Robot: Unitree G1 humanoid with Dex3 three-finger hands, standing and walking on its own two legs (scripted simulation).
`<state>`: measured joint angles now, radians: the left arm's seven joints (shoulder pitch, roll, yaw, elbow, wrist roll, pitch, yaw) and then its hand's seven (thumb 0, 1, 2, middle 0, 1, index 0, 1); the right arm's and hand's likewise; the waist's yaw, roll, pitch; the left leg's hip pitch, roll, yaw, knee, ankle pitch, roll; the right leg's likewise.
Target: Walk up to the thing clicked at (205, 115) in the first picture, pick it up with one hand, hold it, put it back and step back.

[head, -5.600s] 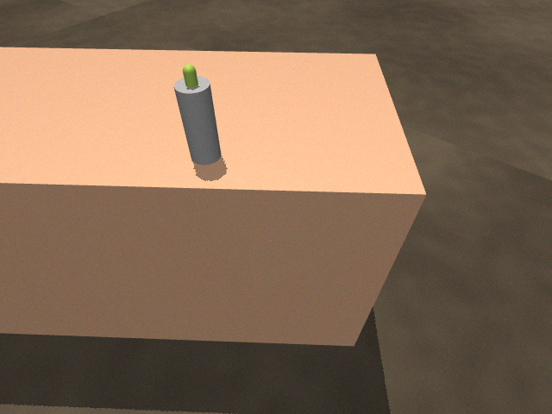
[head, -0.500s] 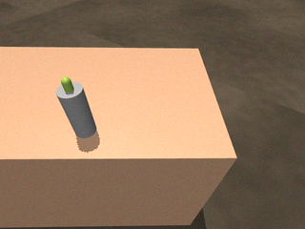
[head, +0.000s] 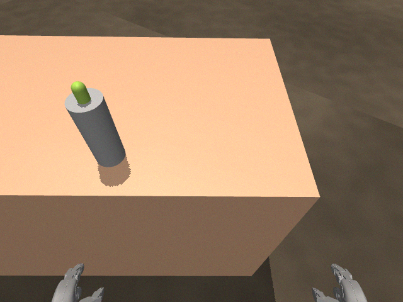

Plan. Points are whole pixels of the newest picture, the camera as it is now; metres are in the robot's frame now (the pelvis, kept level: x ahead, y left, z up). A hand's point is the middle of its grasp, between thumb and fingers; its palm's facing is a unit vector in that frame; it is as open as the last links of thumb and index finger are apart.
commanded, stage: rise first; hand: left
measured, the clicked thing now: (96, 125) +0.42 +0.22 +0.12
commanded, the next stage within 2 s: go down in 1.74 s
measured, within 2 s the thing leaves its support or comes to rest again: neither
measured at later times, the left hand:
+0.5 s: hand (64, 259) +0.21 +0.26 +0.01, palm faces +0.34 -0.86 -0.38, open 17.2 cm
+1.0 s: hand (25, 252) +0.19 +0.26 +0.11, palm faces +0.42 -0.79 -0.45, open 17.5 cm
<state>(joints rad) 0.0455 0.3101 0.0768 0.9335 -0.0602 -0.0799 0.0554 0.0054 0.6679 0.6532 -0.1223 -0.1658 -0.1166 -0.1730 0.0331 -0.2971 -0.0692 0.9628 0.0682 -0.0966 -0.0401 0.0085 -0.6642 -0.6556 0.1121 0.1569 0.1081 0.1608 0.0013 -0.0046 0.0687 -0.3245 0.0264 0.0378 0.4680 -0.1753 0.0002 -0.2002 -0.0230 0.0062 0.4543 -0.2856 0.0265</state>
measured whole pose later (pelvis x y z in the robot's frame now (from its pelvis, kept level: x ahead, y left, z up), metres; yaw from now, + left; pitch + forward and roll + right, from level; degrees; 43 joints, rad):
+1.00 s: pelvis +0.01 -0.03 +0.00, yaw +2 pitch -4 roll +1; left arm 0.43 0.36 0.35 -0.12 -0.05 -0.23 0.04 -0.02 -0.54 0.00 -0.05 -0.05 -0.05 -0.05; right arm 0.22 -0.25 -0.15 0.67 0.02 -0.07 -0.05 -0.01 0.50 -0.02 0.06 0.05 0.05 0.05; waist 0.06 0.05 0.04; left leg -0.17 0.03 0.01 0.38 -0.15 -0.03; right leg -0.05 -0.01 -0.03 0.41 -0.30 0.00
